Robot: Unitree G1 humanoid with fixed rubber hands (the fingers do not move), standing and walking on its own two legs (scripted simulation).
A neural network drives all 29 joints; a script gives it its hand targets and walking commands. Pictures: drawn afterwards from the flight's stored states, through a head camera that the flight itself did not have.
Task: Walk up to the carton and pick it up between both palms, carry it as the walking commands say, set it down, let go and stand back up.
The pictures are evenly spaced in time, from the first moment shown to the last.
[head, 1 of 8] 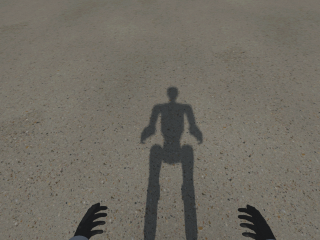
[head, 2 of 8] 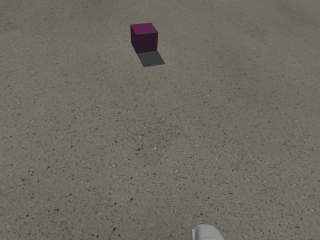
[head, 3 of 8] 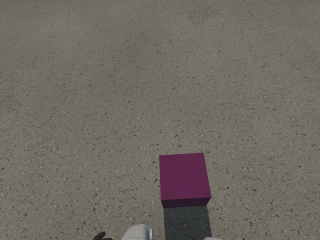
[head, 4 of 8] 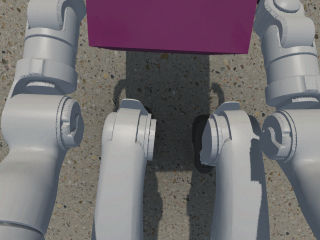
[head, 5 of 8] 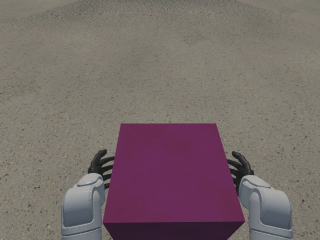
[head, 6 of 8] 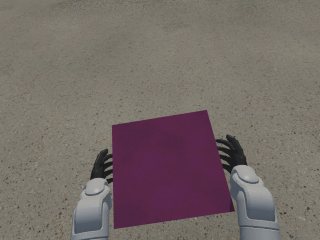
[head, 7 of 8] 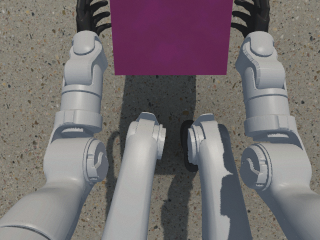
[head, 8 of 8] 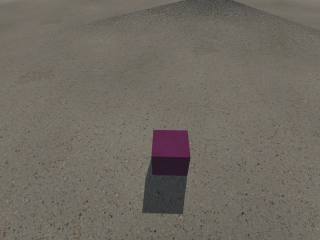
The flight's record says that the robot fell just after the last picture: no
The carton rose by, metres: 0.69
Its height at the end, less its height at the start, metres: +0.00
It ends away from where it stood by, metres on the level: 0.34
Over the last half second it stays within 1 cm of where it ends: yes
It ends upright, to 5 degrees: yes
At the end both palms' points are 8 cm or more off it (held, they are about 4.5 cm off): yes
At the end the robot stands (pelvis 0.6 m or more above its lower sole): yes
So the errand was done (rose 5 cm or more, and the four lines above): yes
